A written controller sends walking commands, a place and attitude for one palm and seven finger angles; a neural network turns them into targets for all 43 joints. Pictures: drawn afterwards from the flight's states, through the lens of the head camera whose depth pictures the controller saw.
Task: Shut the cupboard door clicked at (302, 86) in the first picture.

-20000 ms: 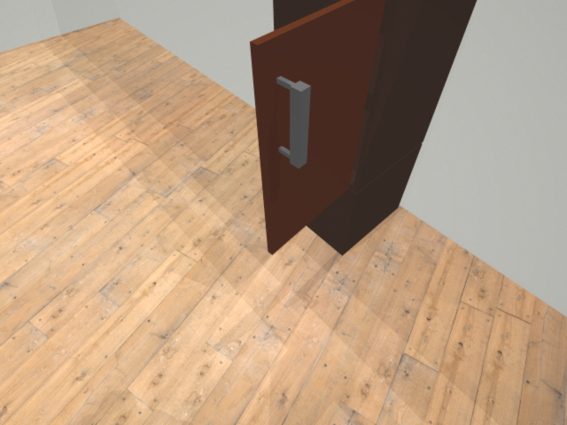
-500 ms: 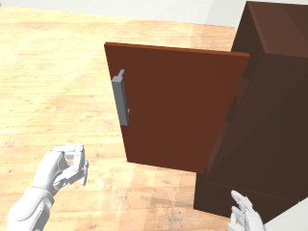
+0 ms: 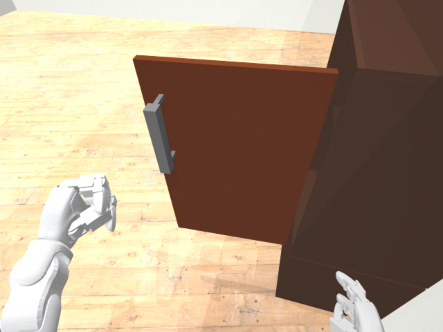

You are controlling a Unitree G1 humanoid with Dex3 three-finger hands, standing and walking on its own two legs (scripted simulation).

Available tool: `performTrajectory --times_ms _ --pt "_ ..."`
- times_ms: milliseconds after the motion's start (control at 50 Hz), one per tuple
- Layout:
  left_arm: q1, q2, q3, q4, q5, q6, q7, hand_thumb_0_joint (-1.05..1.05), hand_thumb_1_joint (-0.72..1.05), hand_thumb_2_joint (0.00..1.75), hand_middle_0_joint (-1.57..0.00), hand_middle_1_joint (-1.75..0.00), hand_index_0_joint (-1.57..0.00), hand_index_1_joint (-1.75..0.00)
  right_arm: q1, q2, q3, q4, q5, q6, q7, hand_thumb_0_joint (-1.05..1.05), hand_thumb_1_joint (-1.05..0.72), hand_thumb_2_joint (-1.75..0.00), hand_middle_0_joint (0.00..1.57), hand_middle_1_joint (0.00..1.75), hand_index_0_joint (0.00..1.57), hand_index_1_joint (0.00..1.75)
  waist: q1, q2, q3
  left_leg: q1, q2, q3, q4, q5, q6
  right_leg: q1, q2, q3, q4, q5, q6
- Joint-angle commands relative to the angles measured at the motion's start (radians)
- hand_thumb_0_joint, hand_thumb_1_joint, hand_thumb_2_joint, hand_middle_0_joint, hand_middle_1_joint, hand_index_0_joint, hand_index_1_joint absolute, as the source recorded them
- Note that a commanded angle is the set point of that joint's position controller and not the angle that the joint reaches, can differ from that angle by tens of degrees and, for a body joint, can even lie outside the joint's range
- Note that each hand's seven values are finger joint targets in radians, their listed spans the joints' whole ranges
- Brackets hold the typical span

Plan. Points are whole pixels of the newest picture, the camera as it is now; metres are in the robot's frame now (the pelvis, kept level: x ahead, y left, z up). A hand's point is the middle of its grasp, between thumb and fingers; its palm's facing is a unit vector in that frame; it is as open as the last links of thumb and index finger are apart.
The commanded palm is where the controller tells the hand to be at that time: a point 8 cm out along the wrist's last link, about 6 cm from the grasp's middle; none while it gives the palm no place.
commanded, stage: bring the fist close to the handle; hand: left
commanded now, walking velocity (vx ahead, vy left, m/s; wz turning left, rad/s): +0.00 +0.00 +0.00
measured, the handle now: (163, 135) +0.48 +0.17 +0.11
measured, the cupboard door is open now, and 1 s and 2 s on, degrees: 94 94 83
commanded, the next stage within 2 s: push the door shut along its arc in 1.16 s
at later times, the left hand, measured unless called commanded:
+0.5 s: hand (141, 191) +0.33 +0.17 +0.10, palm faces -0.13 -0.99 -0.03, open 3.1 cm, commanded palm +0.32 +0.22 +0.11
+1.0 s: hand (158, 164) +0.38 +0.16 +0.12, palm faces -0.07 -1.00 -0.04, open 3.1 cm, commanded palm +0.36 +0.20 +0.11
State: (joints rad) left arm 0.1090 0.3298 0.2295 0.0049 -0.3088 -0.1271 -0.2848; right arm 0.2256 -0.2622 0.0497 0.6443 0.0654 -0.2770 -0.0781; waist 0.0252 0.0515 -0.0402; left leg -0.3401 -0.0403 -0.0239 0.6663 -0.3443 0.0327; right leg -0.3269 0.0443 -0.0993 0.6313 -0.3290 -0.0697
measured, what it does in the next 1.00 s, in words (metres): stands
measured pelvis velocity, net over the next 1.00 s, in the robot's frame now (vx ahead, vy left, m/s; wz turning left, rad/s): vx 0.03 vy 0.03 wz -0.05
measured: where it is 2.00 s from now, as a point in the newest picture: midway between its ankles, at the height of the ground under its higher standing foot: outside the picture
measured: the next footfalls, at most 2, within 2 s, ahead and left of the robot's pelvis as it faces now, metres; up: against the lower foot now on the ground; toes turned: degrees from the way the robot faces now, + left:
none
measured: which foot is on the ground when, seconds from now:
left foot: down 0.00-1.00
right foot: down 0.00-1.00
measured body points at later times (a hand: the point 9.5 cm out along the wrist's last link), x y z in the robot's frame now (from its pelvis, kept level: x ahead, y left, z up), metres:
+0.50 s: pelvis +0.01 +0.01 +0.00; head +0.02 +0.00 +0.45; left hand +0.33 +0.23 +0.11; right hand +0.18 -0.24 -0.08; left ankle +0.00 +0.10 -0.72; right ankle +0.01 -0.07 -0.72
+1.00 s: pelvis +0.03 +0.03 +0.00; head +0.05 +0.01 +0.45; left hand +0.38 +0.21 +0.12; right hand +0.15 -0.22 -0.10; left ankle +0.00 +0.10 -0.72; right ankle +0.01 -0.07 -0.72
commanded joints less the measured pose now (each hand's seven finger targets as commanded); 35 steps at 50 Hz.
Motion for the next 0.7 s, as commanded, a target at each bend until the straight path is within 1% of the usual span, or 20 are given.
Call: performTrajectory --times_ms 0,60,80,100,120,160,180,200,220,240,320,380,460,480,500,560,580,640,660,680 --pt "-0.213 0.13 0.025 -0.041 -0.015 0.002 -0.054 0.0 0.9 0.9 -1.3 -1.5 -1.3 -1.5 -0.084 -0.129 -0.047 -0.16 0.017 -0.054 -0.008 0.0 -0.9 -0.9 0.2 0.3 0.2 0.3 -0.035 -0.071 -0.101 -0.039 0.026 -0.02 -0.069 0.108 0.007 0.056 -0.098 0.182 -0.151 0.096 0.076" --pt "-0.248 0.19 0.086 -0.02 -0.024 0.026 -0.073 0.0 0.9 0.9 -1.3 -1.5 -1.3 -1.5 -0.091 -0.138 -0.049 -0.175 0.018 -0.039 -0.007 0.0 -0.9 -0.9 0.2 0.3 0.2 0.3 -0.02 -0.129 -0.14 -0.081 0.024 -0.019 -0.053 0.122 0.003 0.104 -0.127 0.215 -0.141 0.171 0.101" --pt "-0.253 0.236 0.139 -0.041 -0.027 0.018 -0.063 0.0 0.9 0.9 -1.3 -1.5 -1.3 -1.5 -0.094 -0.141 -0.052 -0.178 0.016 -0.034 -0.007 0.0 -0.9 -0.9 0.2 0.3 0.2 0.3 -0.006 -0.138 -0.177 -0.087 0.026 -0.018 -0.043 0.135 0.001 0.136 -0.137 0.23 -0.13 0.206 0.114" --pt "-0.278 0.221 0.134 -0.067 -0.03 0.01 -0.06 0.0 0.9 0.9 -1.3 -1.5 -1.3 -1.5 -0.104 -0.133 -0.048 -0.19 0.013 -0.033 -0.003 0.0 -0.9 -0.9 0.2 0.3 0.2 0.3 -0.005 -0.125 -0.207 -0.086 0.021 -0.014 -0.047 0.151 0.0 0.161 -0.14 0.226 -0.117 0.248 0.112" --pt "-0.31 0.265 0.186 -0.081 -0.033 -0.005 -0.047 0.0 0.9 0.9 -1.3 -1.5 -1.3 -1.5 -0.103 -0.132 -0.051 -0.191 0.012 -0.032 -0.003 0.0 -0.9 -0.9 0.2 0.3 0.2 0.3 0.002 -0.118 -0.238 -0.077 0.022 -0.013 -0.046 0.17 -0.002 0.18 -0.141 0.223 -0.105 0.301 0.111" --pt "-0.36 0.286 0.217 -0.12 -0.033 -0.04 -0.024 0.0 0.9 0.9 -1.3 -1.5 -1.3 -1.5 -0.103 -0.124 -0.05 -0.19 0.01 -0.031 -0.002 0.0 -0.9 -0.9 0.2 0.3 0.2 0.3 0.006 -0.067 -0.275 -0.049 0.02 -0.005 -0.052 0.209 -0.001 0.198 -0.131 0.199 -0.082 0.37 0.104" --pt "-0.358 0.282 0.206 -0.138 -0.026 -0.054 -0.011 0.0 0.9 0.9 -1.3 -1.5 -1.3 -1.5 -0.105 -0.123 -0.048 -0.19 0.006 -0.032 -0.001 0.0 -0.9 -0.9 0.2 0.3 0.2 0.3 0.006 -0.053 -0.278 -0.039 0.023 -0.003 -0.049 0.225 0.0 0.196 -0.128 0.196 -0.073 0.395 0.105" --pt "-0.379 0.237 0.166 -0.14 -0.022 -0.064 -0.008 0.0 0.9 0.9 -1.3 -1.5 -1.3 -1.5 -0.102 -0.115 -0.047 -0.188 0.007 -0.035 0.001 0.0 -0.9 -0.9 0.2 0.3 0.2 0.3 -0.004 -0.012 -0.282 -0.016 0.023 0.002 -0.052 0.241 0.0 0.183 -0.125 0.188 -0.067 0.421 0.1" --pt "-0.377 0.236 0.161 -0.114 -0.014 -0.067 -0.002 0.0 0.9 0.9 -1.3 -1.5 -1.3 -1.5 -0.088 -0.118 -0.05 -0.182 0.008 -0.036 0.002 0.0 -0.9 -0.9 0.2 0.3 0.2 0.3 -0.007 -0.013 -0.266 -0.006 0.025 0.003 -0.055 0.244 0.001 0.161 -0.115 0.172 -0.066 0.41 0.095" --pt "-0.386 0.192 0.114 -0.098 -0.009 -0.066 -0.006 0.0 0.9 0.9 -1.3 -1.5 -1.3 -1.5 -0.085 -0.117 -0.05 -0.177 0.009 -0.036 0.003 0.0 -0.9 -0.9 0.2 0.3 0.2 0.3 -0.02 0.006 -0.248 0.011 0.026 0.005 -0.055 0.254 0.002 0.132 -0.108 0.159 -0.064 0.412 0.091" --pt "-0.36 0.1 -0.002 -0.02 0.003 -0.018 -0.031 0.0 0.9 0.9 -1.3 -1.5 -1.3 -1.5 -0.059 -0.133 -0.062 -0.172 0.018 -0.033 0.004 0.0 -0.9 -0.9 0.2 0.3 0.2 0.3 -0.039 -0.043 -0.18 0.026 0.032 -0.001 -0.06 0.244 0.007 0.054 -0.088 0.13 -0.077 0.357 0.087" --pt "-0.387 0.122 0.009 0.012 0.008 0.016 -0.02 0.0 0.9 0.9 -1.3 -1.5 -1.3 -1.5 -0.059 -0.145 -0.065 -0.171 0.02 -0.02 -0.001 0.0 -0.9 -0.9 0.2 0.3 0.2 0.3 -0.037 -0.107 -0.141 0.014 0.035 -0.013 -0.074 0.215 0.011 0.026 -0.077 0.114 -0.092 0.26 0.076" --pt "-0.56 0.117 -0.005 -0.108 0.025 -0.006 0.044 0.0 0.9 0.9 -1.3 -1.5 -1.3 -1.5 -0.073 -0.127 -0.06 -0.185 0.013 -0.013 0.001 0.0 -0.9 -0.9 0.2 0.3 0.2 0.3 -0.038 -0.029 -0.237 0.092 0.035 -0.025 -0.097 0.237 0.006 0.024 -0.064 0.08 -0.068 0.233 0.053" --pt "-0.582 0.148 0.017 -0.119 0.036 -0.02 0.073 0.0 0.9 0.9 -1.3 -1.5 -1.3 -1.5 -0.074 -0.127 -0.058 -0.177 0.007 -0.011 0.0 0.0 -0.9 -0.9 0.2 0.3 0.2 0.3 -0.036 -0.024 -0.241 0.102 0.041 -0.029 -0.098 0.247 0.004 0.022 -0.063 0.078 -0.066 0.225 0.05" --pt "-0.615 0.105 -0.024 -0.131 0.046 -0.033 0.089 0.0 0.9 0.9 -1.3 -1.5 -1.3 -1.5 -0.076 -0.117 -0.053 -0.176 0.006 -0.009 0.005 0.0 -0.9 -0.9 0.2 0.3 0.2 0.3 -0.044 0.013 -0.251 0.124 0.042 -0.031 -0.103 0.252 0.002 0.007 -0.061 0.074 -0.061 0.218 0.047" --pt "-0.651 0.093 -0.03 -0.06 0.067 -0.047 0.13 0.0 0.9 0.9 -1.3 -1.5 -1.3 -1.5 -0.059 -0.115 -0.051 -0.153 0.001 0.005 0.013 0.0 -0.9 -0.9 0.2 0.3 0.2 0.3 -0.048 -0.004 -0.259 0.143 0.05 -0.042 -0.104 0.294 -0.009 -0.001 -0.055 0.065 -0.048 0.239 0.041" --pt "-0.629 0.12 -0.006 -0.015 0.076 -0.041 0.14 0.0 0.9 0.9 -1.3 -1.5 -1.3 -1.5 -0.053 -0.122 -0.053 -0.146 -0.002 0.014 0.014 0.0 -0.9 -0.9 0.2 0.3 0.2 0.3 -0.042 -0.044 -0.249 0.128 0.053 -0.043 -0.104 0.294 -0.008 0.004 -0.054 0.065 -0.052 0.239 0.042" --pt "-0.65 0.021 -0.1 0.097 0.09 0.001 0.13 0.0 0.9 0.9 -1.3 -1.5 -1.3 -1.5 -0.044 -0.119 -0.053 -0.144 0.008 0.039 0.023 0.0 -0.9 -0.9 0.2 0.3 0.2 0.3 -0.056 -0.019 -0.215 0.122 0.053 -0.044 -0.109 0.295 -0.018 -0.025 -0.055 0.06 -0.053 0.24 0.039" --pt "-0.661 0.016 -0.099 0.121 0.089 0.016 0.131 0.0 0.9 0.9 -1.3 -1.5 -1.3 -1.5 -0.038 -0.121 -0.054 -0.143 0.007 0.047 0.026 0.0 -0.9 -0.9 0.2 0.3 0.2 0.3 -0.056 -0.032 -0.215 0.121 0.053 -0.049 -0.11 0.302 -0.021 -0.023 -0.055 0.057 -0.054 0.248 0.038" --pt "-0.612 0.04 -0.069 0.165 0.093 0.033 0.133 0.0 0.9 0.9 -1.3 -1.5 -1.3 -1.5 -0.038 -0.127 -0.057 -0.146 0.006 0.057 0.027 0.0 -0.9 -0.9 0.2 0.3 0.2 0.3 -0.04 -0.052 -0.218 0.112 0.053 -0.044 -0.108 0.311 -0.018 -0.008 -0.056 0.059 -0.059 0.255 0.037"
